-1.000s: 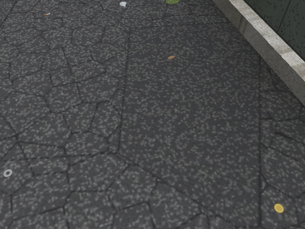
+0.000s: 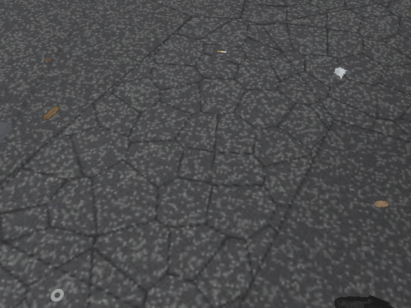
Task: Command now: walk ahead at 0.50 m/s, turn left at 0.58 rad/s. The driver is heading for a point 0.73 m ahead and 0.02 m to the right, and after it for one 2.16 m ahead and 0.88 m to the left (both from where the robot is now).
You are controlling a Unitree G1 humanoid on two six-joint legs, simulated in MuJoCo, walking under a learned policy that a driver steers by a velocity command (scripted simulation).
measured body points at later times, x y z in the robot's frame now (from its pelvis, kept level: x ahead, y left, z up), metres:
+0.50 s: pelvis +0.27 +0.02 +0.01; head +0.30 +0.04 +0.46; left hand +0.43 +0.28 -0.09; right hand +0.27 -0.25 -0.11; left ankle +0.11 +0.06 -0.72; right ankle +0.45 -0.06 -0.69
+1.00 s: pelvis +0.53 +0.05 +0.02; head +0.57 +0.05 +0.47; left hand +0.43 +0.29 -0.11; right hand +0.76 -0.13 -0.09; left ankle +0.66 +0.22 -0.68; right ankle +0.46 -0.04 -0.72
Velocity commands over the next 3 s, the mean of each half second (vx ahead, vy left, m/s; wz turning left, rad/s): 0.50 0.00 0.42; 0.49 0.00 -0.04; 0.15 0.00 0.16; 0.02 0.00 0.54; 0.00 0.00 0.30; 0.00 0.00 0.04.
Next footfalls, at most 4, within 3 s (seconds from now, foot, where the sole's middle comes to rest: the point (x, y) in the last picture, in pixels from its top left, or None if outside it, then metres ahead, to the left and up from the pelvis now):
0.56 right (232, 288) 0.50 -0.03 -0.76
1.08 left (168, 220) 0.73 0.19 -0.76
1.56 right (222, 233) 0.69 0.00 -0.76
2.00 left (165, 265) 0.56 0.18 -0.76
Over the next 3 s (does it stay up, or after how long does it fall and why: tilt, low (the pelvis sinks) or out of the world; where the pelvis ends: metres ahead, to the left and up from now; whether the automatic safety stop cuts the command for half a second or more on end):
stays up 0.61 0.07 0.03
